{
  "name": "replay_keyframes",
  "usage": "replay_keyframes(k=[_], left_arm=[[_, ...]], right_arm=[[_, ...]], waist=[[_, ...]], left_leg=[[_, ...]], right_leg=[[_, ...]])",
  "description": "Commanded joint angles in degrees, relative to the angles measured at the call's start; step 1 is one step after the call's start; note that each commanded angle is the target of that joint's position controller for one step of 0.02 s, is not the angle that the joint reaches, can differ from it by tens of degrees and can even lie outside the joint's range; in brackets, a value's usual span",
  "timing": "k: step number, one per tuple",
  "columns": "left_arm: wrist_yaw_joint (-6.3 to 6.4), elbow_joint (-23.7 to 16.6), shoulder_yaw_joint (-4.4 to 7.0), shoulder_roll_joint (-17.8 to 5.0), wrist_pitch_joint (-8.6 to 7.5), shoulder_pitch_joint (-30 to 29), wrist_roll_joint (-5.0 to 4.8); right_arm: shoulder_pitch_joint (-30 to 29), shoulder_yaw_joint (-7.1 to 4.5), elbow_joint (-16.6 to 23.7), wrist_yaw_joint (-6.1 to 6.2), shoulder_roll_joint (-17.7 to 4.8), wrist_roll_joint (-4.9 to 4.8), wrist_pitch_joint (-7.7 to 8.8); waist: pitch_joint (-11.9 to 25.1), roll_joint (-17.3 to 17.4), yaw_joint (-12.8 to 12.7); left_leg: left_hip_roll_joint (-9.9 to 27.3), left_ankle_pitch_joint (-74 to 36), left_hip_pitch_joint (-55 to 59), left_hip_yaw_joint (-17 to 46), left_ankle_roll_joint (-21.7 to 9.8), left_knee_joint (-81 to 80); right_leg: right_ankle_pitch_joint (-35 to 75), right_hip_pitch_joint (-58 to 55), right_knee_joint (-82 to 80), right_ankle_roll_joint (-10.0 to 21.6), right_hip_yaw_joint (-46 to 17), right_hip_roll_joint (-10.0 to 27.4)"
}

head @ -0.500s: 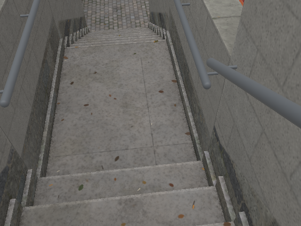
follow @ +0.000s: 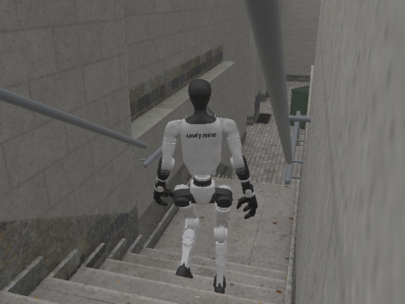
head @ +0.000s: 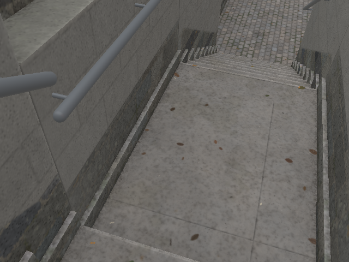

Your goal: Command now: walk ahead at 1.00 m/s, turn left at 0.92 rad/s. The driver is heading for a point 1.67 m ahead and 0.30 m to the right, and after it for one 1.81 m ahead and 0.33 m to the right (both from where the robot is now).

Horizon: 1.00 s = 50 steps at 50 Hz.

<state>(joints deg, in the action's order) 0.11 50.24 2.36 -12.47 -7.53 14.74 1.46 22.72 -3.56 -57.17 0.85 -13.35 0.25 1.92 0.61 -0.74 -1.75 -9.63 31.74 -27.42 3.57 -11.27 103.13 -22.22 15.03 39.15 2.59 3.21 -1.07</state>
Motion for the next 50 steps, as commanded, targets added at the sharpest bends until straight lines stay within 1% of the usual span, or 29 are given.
replay_keyframes(k=[1, 4, 5, 7, 9, 11, 13, 14, 16, 17, 18, 20, 23, 26, 28, 29, 30, 32, 33, 34, 35, 39, 41, 44, 46, 47, 48, 49, 50], left_arm=[[-1.42, 3.14, 0.45, -0.59, -0.88, 14.52, 0.43], [2.42, 1.35, 0.88, -5.55, -2.67, 0.58, -0.15], [1.87, 0.63, 1.83, -9.71, -3.38, 2.99, -0.05], [2.23, 4.84, -0.28, -1.26, -6.27, 10.38, -1.68], [1.98, 5.75, 1.20, -6.79, -4.04, 7.44, -1.95], [2.45, 7.98, 1.60, -8.32, -1.19, 10.10, -1.18], [2.50, 7.18, 2.17, -9.09, 1.58, 1.07, -0.05], [2.09, 4.32, 0.35, -3.01, 1.55, 13.01, -1.49], [1.61, 3.50, 1.36, -6.93, 0.60, 9.31, -0.91], [1.42, -0.60, 0.37, -4.73, 2.81, 6.63, 1.43], [1.54, 0.92, 1.07, -7.29, 4.97, 4.89, 4.14], [0.93, 1.61, 0.63, -4.31, 6.22, 4.68, 2.39], [-1.77, 4.21, -1.07, 2.46, 4.10, 8.41, 0.00], [-1.03, 9.38, 0.69, -4.11, 4.66, 18.93, 1.69], [0.65, 13.58, 2.80, -7.71, 5.00, 39.31, 0.70], [-0.45, 15.01, 2.31, -5.81, 5.47, 44.99, -1.12], [-0.56, 13.98, 0.27, -7.38, 4.21, 35.22, -0.12], [-0.60, 10.82, -0.92, -4.21, 3.53, 26.60, -0.45], [-0.62, 6.56, -0.97, -5.08, 2.90, 16.05, -0.71], [1.96, 0.37, 1.78, -15.84, 1.72, 1.99, 1.17], [1.45, 0.83, 2.51, -16.32, 0.83, 2.86, 2.79], [-1.28, 5.65, -0.93, -2.53, -1.14, 15.74, -1.82], [-1.18, 6.82, -0.29, -5.08, 0.84, 18.77, -0.87], [0.80, 7.55, 0.24, -7.07, 4.61, 18.06, 3.61], [-0.30, 4.34, 1.58, -7.72, 4.40, 12.09, 0.18], [1.23, 2.48, 1.02, -3.43, 3.86, 14.21, -3.70], [3.43, 0.25, 0.26, -1.81, 4.24, 14.60, -3.50], [3.47, -2.14, -0.03, -3.64, 4.53, 8.67, -2.30], [1.75, -2.72, 0.56, -3.63, 5.38, -0.65, 0.03]], right_arm=[[-4.64, -0.10, 7.38, 1.15, -1.08, 1.85, 0.01], [-16.88, -0.17, 12.79, -1.46, -3.16, 3.53, -1.41], [-12.75, -0.52, 10.94, -1.58, -2.88, 3.69, -2.20], [-19.10, 1.38, 11.63, -3.05, 1.83, 1.21, 1.23], [-21.57, 1.87, 11.56, -4.65, 1.00, 1.64, 0.96], [-0.16, -0.84, 4.47, -2.65, -4.92, 1.80, -0.79], [12.30, -4.67, 0.70, -1.74, -12.63, 0.98, -1.78], [7.41, -3.24, 1.71, -1.22, -13.28, 2.41, -0.61], [2.96, -1.25, 0.83, 0.20, -6.97, 3.62, 1.20], [-5.92, -2.13, 1.41, 1.31, -10.20, 3.65, 2.40], [-7.16, -0.87, 1.61, 1.19, -5.55, 2.11, 3.90], [-8.43, -0.64, 1.99, -0.64, -4.50, 2.75, 6.19], [-14.71, -0.27, 1.30, -0.84, -3.74, -1.01, 9.24], [-15.26, 0.05, 0.37, -0.64, -1.89, -1.22, 8.45], [-23.78, -1.37, 2.74, -0.07, -7.04, -1.54, 6.75], [-32.61, -0.94, 4.18, 0.67, -1.93, -0.46, 4.80], [-29.95, 1.66, 14.54, 1.29, 4.75, -0.16, 5.66], [-21.45, 1.62, 13.53, 0.69, 1.73, 2.83, 6.02], [-21.30, 2.06, 14.06, 0.28, 2.06, 3.47, 6.10], [-24.96, 1.61, 18.69, 0.23, -0.06, 2.95, 5.48], [-25.19, 0.33, 14.69, 0.44, -4.13, 3.99, 3.58], [-31.74, 1.76, 14.94, -2.35, 0.31, 1.14, 3.45], [-30.74, 1.47, 14.65, -2.07, 0.35, 0.34, 3.55], [-19.44, 0.15, 12.22, -0.29, -2.49, 0.09, 7.56], [1.06, -2.03, 7.11, 0.32, -8.30, 3.01, 6.47], [8.39, -3.53, 6.74, 0.75, -12.13, 5.46, 5.67], [12.41, -4.27, 5.66, 0.46, -12.75, 5.08, 5.42], [8.50, -4.11, 7.21, 1.17, -11.02, 3.17, 4.73], [4.73, -3.23, 8.39, 2.59, -6.21, 3.58, 4.07]], waist=[[-5.65, 1.91, -0.25], [-16.30, -1.94, 6.31], [-12.87, -3.96, 6.81], [-9.56, 1.95, 3.93], [-9.10, -4.16, 3.06], [-0.08, -5.70, 10.42], [0.86, 6.29, 21.05], [8.45, 8.41, 9.26], [-1.08, -4.82, 7.86], [0.63, 2.78, 2.13], [-5.05, -0.29, 1.75], [-9.30, -6.26, -0.40], [-5.89, 2.19, -4.49], [-1.70, 7.64, -6.72], [0.82, -1.28, -22.15], [-5.35, -8.59, -28.97], [-12.46, -21.30, -12.83], [-8.24, 9.88, -1.87], [-8.67, 11.78, 2.82], [-12.10, -3.31, 7.63], [-10.07, -0.14, 5.46], [-6.75, 7.78, -4.66], [-8.92, 0.63, -7.84], [-2.11, -1.09, -3.54], [7.45, 1.90, 7.71], [11.49, 4.62, 10.05], [19.32, 8.04, 9.15], [21.74, 9.21, 10.12], [10.31, 0.34, 10.23]], left_leg=[[9.37, -11.00, -43.26, 5.16, -0.96, -2.85], [10.67, -35.15, -11.59, -2.57, 6.10, -36.92], [7.84, -34.14, -8.68, -9.92, 5.76, -27.68], [9.24, -68.29, -2.49, -10.48, 4.88, -51.13], [6.86, -66.26, 12.38, -15.99, 3.65, -62.33], [5.86, -54.30, 34.53, -13.52, 0.33, -58.68], [12.03, -39.62, 47.09, 1.33, -6.95, -70.73], [22.67, -47.76, 56.61, 10.96, -4.22, -58.70], [25.90, -33.34, 38.31, 14.39, -1.19, -68.92], [33.30, -9.92, 24.08, 24.21, -6.38, -78.32], [32.30, -6.16, 13.23, 25.44, -5.84, -78.81], [25.30, -11.59, -1.10, 13.41, -0.47, -72.70], [14.38, -7.35, -21.31, -8.78, 5.18, -66.54], [14.59, -37.91, -10.48, -15.86, 9.26, -44.51], [11.60, -58.16, -10.96, -19.93, 8.97, -6.41], [4.95, -14.80, -24.50, -16.99, 6.54, 29.01], [6.73, 2.29, -42.30, -7.43, 6.44, 15.33], [12.21, -7.22, -39.67, 0.84, 6.52, -15.59], [11.54, -12.37, -26.03, 0.21, 8.42, -33.44], [15.09, -19.36, -14.32, 4.25, 12.44, -50.38], [14.72, -22.38, -4.21, 5.54, 14.15, -45.18], [11.73, -58.51, 2.10, -1.80, 11.98, -72.57], [9.05, -48.89, 7.73, -2.39, 13.51, -78.86], [13.03, -56.78, 13.59, 1.40, 13.03, -91.73], [18.01, -57.15, 49.46, 1.42, 13.08, -78.30], [31.87, -80.54, 63.02, 9.57, 8.66, -62.40], [40.10, -84.62, 70.20, 18.75, 5.26, -56.89], [42.14, -39.48, 64.31, 27.52, 0.98, -68.58], [35.55, -18.65, 46.71, 24.13, 5.18, -80.28]], right_leg=[[26.60, -24.50, -2.80, 4.44, -17.44, 19.59], [11.31, 24.57, -7.02, 4.69, -16.93, 21.98], [21.28, 23.50, -3.23, 3.78, -15.30, 23.09], [-6.41, 19.26, 5.50, -2.21, -0.18, 12.64], [1.40, 19.80, 4.06, -3.58, 5.99, 10.50], [40.18, 17.13, 30.80, -0.48, 4.97, 12.84], [-9.07, 32.47, 78.60, 0.39, 5.85, 1.79], [-16.85, 43.22, 73.23, 3.04, -10.23, 3.43], [-1.00, 43.07, 53.49, 4.35, -14.20, 5.37], [1.17, 38.87, 42.90, 1.27, -13.02, 5.97], [0.61, 34.06, 39.20, -0.71, -14.52, 7.55], [16.35, 25.82, 27.57, -1.82, -12.64, 7.35], [56.08, -9.45, 7.33, -0.70, 0.31, 2.02], [47.46, -17.01, 11.84, 2.25, 9.50, -3.56], [35.51, -29.48, -3.84, 9.01, 12.24, -4.86], [36.92, -29.07, -11.79, 15.75, -1.38, 2.99], [60.44, -29.14, -2.38, 13.60, -20.00, 7.24], [34.09, -22.13, -6.51, 13.22, -32.35, 11.71], [25.61, -5.19, -13.65, 14.03, -31.69, 7.91], [16.79, 14.04, -23.75, 19.74, -48.51, 17.50], [19.73, 17.24, -21.59, 21.97, -49.49, 16.54], [12.86, 6.04, -4.27, 12.60, -26.56, -0.31], [19.86, 3.26, -0.52, 11.04, -28.73, -1.37], [28.52, -10.51, 23.91, 10.21, -28.50, -4.30], [3.87, 14.91, 46.38, 8.71, -21.36, -6.10], [-18.72, 31.23, 68.35, 6.94, -16.46, -8.38], [-18.87, 43.23, 80.05, 5.68, -11.20, -3.79], [-10.76, 48.07, 72.38, 4.47, -9.98, 0.35], [-2.90, 43.61, 65.63, 5.35, -10.70, 1.81]])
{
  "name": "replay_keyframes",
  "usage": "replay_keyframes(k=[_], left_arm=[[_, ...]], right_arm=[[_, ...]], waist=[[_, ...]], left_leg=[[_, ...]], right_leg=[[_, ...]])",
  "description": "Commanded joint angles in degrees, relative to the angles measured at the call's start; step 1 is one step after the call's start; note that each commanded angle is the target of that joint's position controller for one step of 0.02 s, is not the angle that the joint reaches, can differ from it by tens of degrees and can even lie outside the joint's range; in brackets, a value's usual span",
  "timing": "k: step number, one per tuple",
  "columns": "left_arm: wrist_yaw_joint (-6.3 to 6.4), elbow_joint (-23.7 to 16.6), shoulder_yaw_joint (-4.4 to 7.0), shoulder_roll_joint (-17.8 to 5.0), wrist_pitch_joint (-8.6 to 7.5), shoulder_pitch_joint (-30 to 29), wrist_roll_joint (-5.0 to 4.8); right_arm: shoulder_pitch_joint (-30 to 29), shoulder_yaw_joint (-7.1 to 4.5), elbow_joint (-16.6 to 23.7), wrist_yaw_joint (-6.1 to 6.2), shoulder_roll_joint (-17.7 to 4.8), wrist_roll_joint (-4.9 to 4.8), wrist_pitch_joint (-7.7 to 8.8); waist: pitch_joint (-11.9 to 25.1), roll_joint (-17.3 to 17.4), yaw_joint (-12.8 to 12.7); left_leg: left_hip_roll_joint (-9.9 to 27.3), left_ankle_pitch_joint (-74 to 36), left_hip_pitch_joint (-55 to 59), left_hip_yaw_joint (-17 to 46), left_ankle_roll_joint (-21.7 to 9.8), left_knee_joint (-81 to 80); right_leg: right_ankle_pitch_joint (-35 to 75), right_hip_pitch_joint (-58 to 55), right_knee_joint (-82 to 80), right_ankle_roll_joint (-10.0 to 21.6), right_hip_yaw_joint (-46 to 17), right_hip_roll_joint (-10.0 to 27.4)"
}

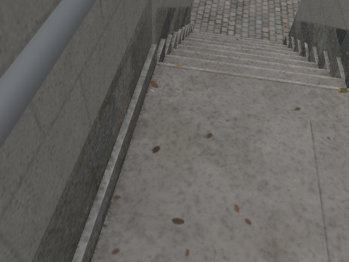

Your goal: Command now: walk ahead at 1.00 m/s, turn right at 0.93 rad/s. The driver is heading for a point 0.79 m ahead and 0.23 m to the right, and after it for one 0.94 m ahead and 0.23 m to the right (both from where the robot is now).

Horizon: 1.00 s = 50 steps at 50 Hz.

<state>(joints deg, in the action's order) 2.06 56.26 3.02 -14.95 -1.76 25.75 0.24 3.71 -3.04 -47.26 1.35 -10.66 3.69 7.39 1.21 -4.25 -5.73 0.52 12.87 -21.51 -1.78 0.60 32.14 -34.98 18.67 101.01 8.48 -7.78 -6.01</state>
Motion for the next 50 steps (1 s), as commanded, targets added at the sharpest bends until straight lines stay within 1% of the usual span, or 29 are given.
replay_keyframes(k=[1, 2, 4, 6, 8, 11, 13, 15, 16, 17, 18, 19, 21, 23, 26, 28, 32, 34, 35, 36, 37, 38, 40, 42, 44, 45, 46, 49, 50], left_arm=[[-1.42, -12.30, -0.10, 0.11, 0.61, -13.63, 2.60], [-2.37, -11.58, 0.47, -1.57, 1.30, -15.47, 4.55], [-4.32, -17.28, -0.58, 2.37, 5.25, -22.26, 3.57], [-4.62, -20.71, -1.91, 5.39, 5.66, -20.96, 3.28], [-4.72, -21.25, -2.37, 5.13, 4.09, -23.71, 1.03], [-5.43, -22.22, -2.34, 3.35, 1.69, -29.66, 0.66], [-3.99, -19.68, -1.00, 0.15, 1.58, -25.77, -1.13], [-3.64, -18.02, 1.23, -6.73, 1.41, -9.18, 1.63], [-2.70, -14.07, 3.51, -9.94, 1.50, -0.05, 0.96], [-1.68, -12.87, 5.08, -15.11, 1.67, -2.75, -0.40], [-2.36, -15.58, 4.92, -19.20, 1.86, -4.71, 2.92], [-1.19, -15.30, 5.24, -17.74, 2.30, -1.34, 3.45], [-2.06, -15.51, 2.52, -9.51, 1.92, -8.77, 2.65], [-1.55, -14.63, 1.53, -6.87, -0.34, -9.63, 1.35], [-2.04, -13.92, 2.10, -7.94, -2.37, -11.13, -0.82], [-2.41, -13.55, 2.86, -8.29, -2.18, -12.29, -2.31], [-3.19, -10.84, 4.64, -10.62, -2.91, -3.66, -1.51], [-2.87, -10.72, 5.10, -14.39, -2.92, -2.17, 0.66], [-2.78, -11.12, 4.89, -14.16, -2.74, -4.55, 1.76], [-2.88, -12.34, 3.54, -10.21, -3.40, -6.74, 3.12], [-3.79, -14.59, 1.60, -2.45, -3.79, 2.31, -0.40], [-3.23, -14.81, 1.47, -6.87, -3.60, -4.74, 1.92], [-3.06, -15.35, 1.04, -8.05, -3.15, -11.74, 1.92], [-3.10, -16.88, -0.07, -4.69, -1.65, -12.92, 2.26], [-3.69, -16.83, -0.21, -4.27, 0.06, -12.58, 2.62], [-2.61, -18.46, 0.25, -5.92, -0.98, -15.23, -2.49], [-2.61, -19.26, -0.71, -4.89, -1.91, -16.87, -2.77], [-2.93, -21.17, -2.23, -1.46, -3.48, -22.57, 0.22], [-3.19, -21.59, -2.27, -1.37, -3.80, -24.57, 1.08]], right_arm=[[21.23, -3.15, -1.44, 3.03, -8.80, -0.52, -0.97], [23.69, -0.86, -3.58, 3.31, -2.74, -2.53, -0.13], [21.71, -0.68, -4.62, 3.22, -4.04, -5.67, 1.75], [18.64, -0.99, -4.26, 2.37, -6.20, -6.56, 2.88], [17.87, -0.98, -3.34, 0.77, -5.88, -5.11, 1.62], [20.79, -1.49, -2.35, -0.66, -7.66, -4.48, 0.85], [25.19, -2.27, -1.72, 0.91, -13.07, -4.82, -1.53], [20.58, -3.58, 1.04, 0.93, -19.03, -5.20, -1.97], [14.15, -3.76, 2.61, 0.01, -16.77, -4.91, -2.52], [11.15, -1.50, 6.01, -0.23, -8.11, -2.42, -2.76], [20.75, -0.19, 11.96, -0.36, -6.95, -3.45, -1.44], [14.78, -0.06, 14.33, -0.66, -10.49, -2.90, 0.32], [13.12, -0.45, 10.92, -0.30, -11.51, -1.92, -0.61], [14.14, 0.39, 11.74, 0.02, -10.12, -0.53, -3.14], [2.08, 1.22, 15.85, -0.86, -10.36, -0.42, -4.16], [-1.49, 2.02, 16.39, -2.01, -8.22, -1.93, -3.73], [-2.08, 1.52, 13.07, -2.16, -9.46, -3.19, -3.35], [6.54, -0.19, 10.53, -1.18, -13.28, -2.19, -2.91], [16.39, -1.38, 7.76, -0.58, -15.41, -2.30, -2.35], [30.35, -2.46, 5.18, 0.52, -19.75, -0.91, -1.90], [29.63, -3.31, 3.12, -0.52, -24.38, 0.18, -1.87], [24.07, -2.67, 3.77, -0.90, -19.51, -1.45, -2.36], [17.33, -0.88, 3.87, -1.24, -13.16, -1.42, -1.96], [16.05, 0.78, 1.65, -0.97, -8.99, -1.72, -1.20], [16.21, 0.99, -0.06, -1.58, -9.02, -2.49, -0.72], [10.42, 0.87, 1.69, -1.42, -8.84, -5.20, -0.50], [9.61, 0.50, 0.45, -1.34, -10.43, -4.99, -0.02], [8.04, -0.64, 1.08, -0.52, -14.32, -4.58, 0.03], [11.89, -0.43, -0.29, -0.41, -14.65, -4.77, -0.27]], waist=[[3.64, 9.98, 11.70], [-1.27, 2.07, 10.24], [-3.78, 6.67, 4.48], [-3.54, 11.67, 0.48], [-5.63, 12.14, 1.25], [-9.67, 10.48, 3.77], [-1.98, 13.95, 2.72], [1.42, 19.68, -8.09], [1.79, 10.95, -13.84], [-0.27, 2.86, -7.63], [17.45, 1.32, 0.82], [19.21, 5.30, -3.25], [2.28, 10.12, 1.91], [-3.67, 8.01, 7.28], [-9.25, 3.64, 8.22], [-8.54, -0.19, 8.34], [-4.08, -0.61, 3.74], [2.92, 0.44, 7.37], [7.66, 0.33, 13.05], [14.53, 7.41, 19.04], [22.73, 32.29, 10.88], [17.63, 27.62, 11.70], [6.54, 11.31, 10.34], [2.40, 9.07, 6.14], [1.26, 7.39, 3.83], [-0.73, 10.37, 4.99], [-1.87, 10.40, 3.58], [-1.47, 3.96, 6.31], [-1.49, 6.88, 7.87]], left_leg=[[29.11, -13.01, 32.30, 32.63, -8.07, -8.12], [25.70, -27.85, 26.07, 24.45, -4.51, -4.21], [24.65, -21.81, 13.53, 15.60, -4.18, -8.39], [21.12, -30.20, 8.47, 5.56, -1.54, -8.13], [15.12, -34.66, 2.45, -5.78, 2.97, -10.33], [12.36, -50.90, 6.52, -13.56, 5.85, -14.39], [11.37, -81.64, 10.97, -15.40, 5.15, -1.50], [15.55, -75.87, 2.40, -9.65, 1.42, 22.44], [8.66, -23.74, -12.46, -9.51, -0.62, 45.99], [2.30, 16.71, -23.34, -8.67, -2.58, 67.22], [4.62, 19.21, -33.88, 1.96, -1.49, 71.02], [5.02, 14.07, -33.28, 7.47, -0.89, 63.59], [6.41, 15.39, -32.98, 6.10, 0.47, 60.30], [8.18, 16.35, -27.46, 8.48, 2.20, 50.92], [8.94, 4.88, -18.04, 6.42, 3.26, 29.13], [7.55, -13.42, -3.53, 4.35, 1.75, 13.77], [3.23, -20.65, 1.94, 0.86, -0.85, -0.27], [-1.34, -7.37, 8.03, -1.62, -2.56, -2.15], [-0.74, -2.24, 19.22, -1.06, -2.90, 0.68], [7.38, 11.00, 34.05, 8.83, -6.08, 4.34], [21.80, 23.99, 45.89, 43.89, -14.52, -9.65], [19.10, 31.27, 42.89, 49.75, -14.62, -15.31], [16.35, 4.89, 28.21, 33.44, -14.22, -12.39], [13.92, -24.32, 18.45, 22.95, -12.64, -11.18], [13.24, -37.29, 15.04, 17.92, -12.19, -12.22], [14.58, -36.87, 14.51, 16.98, -14.24, -14.96], [14.62, -40.52, 12.36, 16.05, -14.63, -16.40], [6.71, -40.23, 3.36, 4.46, -10.38, -18.07], [5.25, -37.97, 4.02, 3.34, -10.12, -18.85]], right_leg=[[12.67, 41.07, 6.09, -1.08, 0.66, 6.29], [20.01, 39.50, -1.50, -0.54, -2.69, 9.30], [19.51, 36.61, -7.70, -3.39, -0.37, 11.52], [22.16, 32.85, -14.32, -4.49, 0.80, 10.35], [30.49, 27.45, -22.62, -3.48, 7.26, 6.05], [35.19, 17.65, -45.40, 0.01, 18.25, 2.28], [30.45, -1.37, -47.10, 0.95, 22.53, -6.09], [22.91, -22.00, -58.72, 3.86, 14.08, -3.72], [33.04, -36.59, -68.58, 8.52, 5.23, 2.53], [47.07, -34.16, -63.09, 7.48, -1.68, 4.71], [51.38, -52.87, -62.73, 17.74, -24.57, 17.16], [22.25, -46.50, -75.13, 17.07, -34.38, 17.41], [13.82, -24.36, -85.35, 16.17, -33.72, 15.98], [16.19, -7.44, -86.76, 14.38, -27.06, 12.72], [21.57, 6.22, -92.66, 11.35, -18.46, 7.60], [31.08, 12.08, -93.35, 6.81, -9.93, 2.15], [50.85, -6.46, -88.93, 4.02, -10.87, 6.51], [69.42, -17.90, -73.15, 2.31, -10.85, 8.59], [70.81, -13.59, -57.95, 0.71, -8.95, 7.08], [56.80, -1.20, -32.42, -0.73, -4.96, 3.77], [7.17, 18.36, -12.67, -3.18, 0.13, -5.51], [10.35, 26.75, -10.67, -1.19, -0.33, -1.56], [15.19, 24.61, -14.56, -1.03, -0.35, 3.91], [14.07, 21.01, -21.97, -3.13, 0.72, 6.05], [13.28, 18.93, -31.74, -4.46, 2.68, 5.55], [14.56, 22.64, -32.38, -6.12, 2.70, 9.44], [17.69, 22.19, -37.07, -6.63, 3.02, 10.60], [37.73, 7.59, -60.86, -7.70, 7.93, 8.23], [44.97, 4.04, -64.30, -8.10, 9.97, 5.63]])
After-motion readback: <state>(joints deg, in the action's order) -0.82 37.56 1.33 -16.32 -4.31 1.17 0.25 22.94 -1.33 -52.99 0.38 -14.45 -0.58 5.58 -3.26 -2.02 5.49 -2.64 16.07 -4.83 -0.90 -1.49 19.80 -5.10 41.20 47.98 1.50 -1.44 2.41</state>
